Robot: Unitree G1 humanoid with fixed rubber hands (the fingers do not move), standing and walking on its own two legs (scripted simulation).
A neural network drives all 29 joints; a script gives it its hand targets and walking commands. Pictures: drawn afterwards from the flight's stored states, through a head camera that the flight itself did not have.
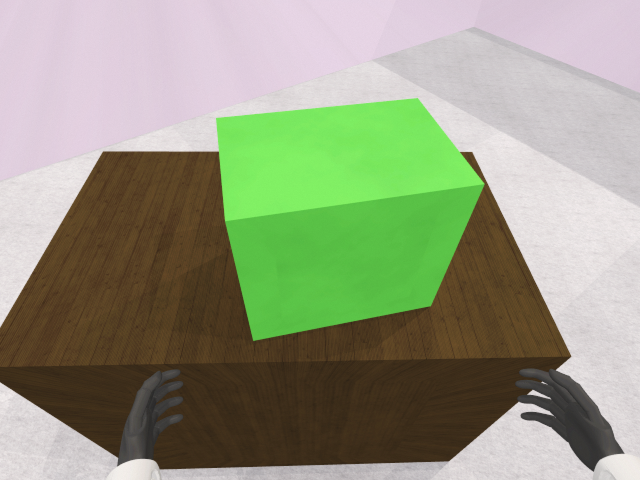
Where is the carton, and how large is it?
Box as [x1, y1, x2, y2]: [216, 98, 484, 340]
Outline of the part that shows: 417,98 216,118 225,222 253,340 428,306 431,304 484,184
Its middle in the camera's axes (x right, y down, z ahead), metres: +0.02 -0.03 +0.59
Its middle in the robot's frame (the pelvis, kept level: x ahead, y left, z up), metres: +0.46 +0.02 +0.05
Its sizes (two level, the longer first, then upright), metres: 0.299 0.203 0.268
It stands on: a pedestal, 0.70 m high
